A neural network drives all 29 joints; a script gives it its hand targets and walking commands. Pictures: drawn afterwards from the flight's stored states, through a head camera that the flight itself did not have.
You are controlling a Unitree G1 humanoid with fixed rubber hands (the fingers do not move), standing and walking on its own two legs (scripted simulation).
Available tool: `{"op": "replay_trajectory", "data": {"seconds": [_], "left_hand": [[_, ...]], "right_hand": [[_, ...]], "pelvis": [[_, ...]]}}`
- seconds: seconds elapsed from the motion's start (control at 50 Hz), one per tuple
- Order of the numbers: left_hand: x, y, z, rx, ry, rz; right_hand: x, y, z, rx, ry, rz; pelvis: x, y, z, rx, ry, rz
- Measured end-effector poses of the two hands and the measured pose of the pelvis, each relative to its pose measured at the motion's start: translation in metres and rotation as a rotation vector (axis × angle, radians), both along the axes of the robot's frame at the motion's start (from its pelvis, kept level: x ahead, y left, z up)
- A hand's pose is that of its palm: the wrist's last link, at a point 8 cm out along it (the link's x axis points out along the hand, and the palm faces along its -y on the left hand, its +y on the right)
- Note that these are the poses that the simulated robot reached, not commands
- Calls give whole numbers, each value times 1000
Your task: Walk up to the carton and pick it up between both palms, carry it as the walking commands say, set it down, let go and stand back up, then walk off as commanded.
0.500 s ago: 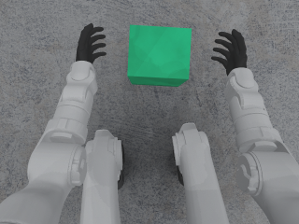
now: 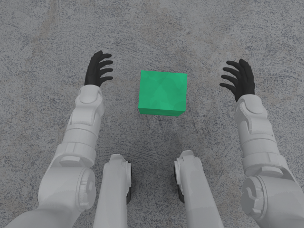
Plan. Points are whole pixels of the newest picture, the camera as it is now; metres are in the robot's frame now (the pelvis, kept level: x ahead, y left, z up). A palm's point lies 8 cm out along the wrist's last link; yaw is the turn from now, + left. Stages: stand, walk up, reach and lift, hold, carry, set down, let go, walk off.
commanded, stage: set down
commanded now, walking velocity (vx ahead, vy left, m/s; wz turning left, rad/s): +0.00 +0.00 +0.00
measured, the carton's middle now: (161, 95) +0.51 -0.06 -0.48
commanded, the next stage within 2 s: let go in 0.38 s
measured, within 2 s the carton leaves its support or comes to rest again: neither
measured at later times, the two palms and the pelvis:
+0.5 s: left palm (80, 79) +0.45 +0.14 -0.02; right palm (264, 88) +0.41 -0.23 -0.02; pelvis +0.03 -0.01 +0.10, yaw +0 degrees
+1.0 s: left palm out of the picture +0.28 +0.22 +0.11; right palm out of the picture +0.26 -0.23 +0.11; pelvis +0.07 +0.00 +0.19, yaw +0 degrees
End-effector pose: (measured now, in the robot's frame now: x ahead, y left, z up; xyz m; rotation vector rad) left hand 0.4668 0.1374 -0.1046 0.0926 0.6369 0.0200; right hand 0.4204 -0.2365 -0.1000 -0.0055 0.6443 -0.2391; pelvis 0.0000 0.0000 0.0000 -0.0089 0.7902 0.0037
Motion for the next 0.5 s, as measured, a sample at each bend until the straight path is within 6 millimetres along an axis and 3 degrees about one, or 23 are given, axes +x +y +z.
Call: {"op": "replay_trajectory", "data": {"seconds": [0.32, 0.4, 0.5], "left_hand": [[-5, 0, 83, 11, 10, -7], [-8, -1, 91, 29, 33, -27], [-17, 3, 86, 50, 56, -22]], "right_hand": [[-2, -10, 84, -27, 3, 25], [-1, -8, 92, -25, 14, 40], [-11, 2, 83, -37, 62, 80]], "pelvis": [[19, -5, 80, 10, -56, -4], [25, -6, 91, 7, -64, 2], [29, -8, 96, 8, -62, 0]]}}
